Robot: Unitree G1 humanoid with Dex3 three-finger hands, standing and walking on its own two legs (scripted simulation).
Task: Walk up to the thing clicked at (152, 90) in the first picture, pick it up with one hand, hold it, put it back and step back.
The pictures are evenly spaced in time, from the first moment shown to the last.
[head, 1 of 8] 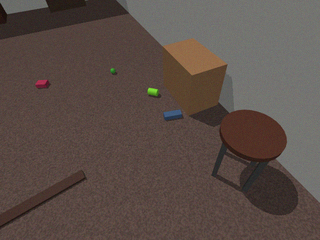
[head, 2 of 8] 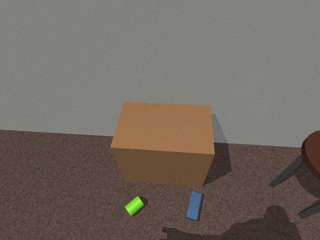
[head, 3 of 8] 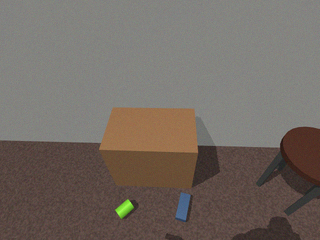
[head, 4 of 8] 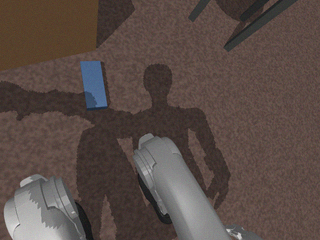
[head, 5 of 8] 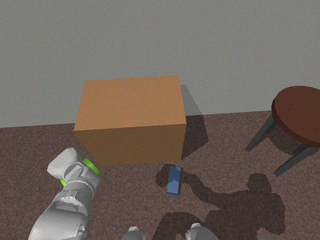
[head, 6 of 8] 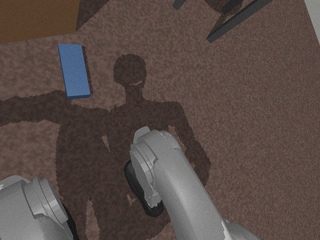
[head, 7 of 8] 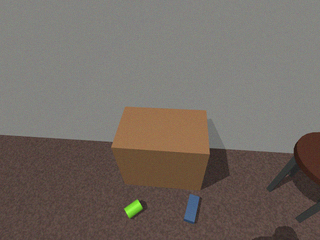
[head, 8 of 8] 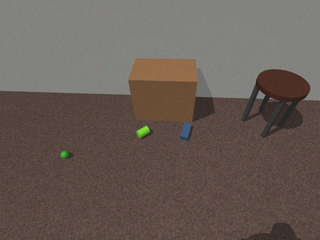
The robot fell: no
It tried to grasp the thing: yes
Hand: left
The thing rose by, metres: 0.65
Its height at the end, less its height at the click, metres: +0.00
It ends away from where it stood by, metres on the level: 0.01
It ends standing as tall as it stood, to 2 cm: yes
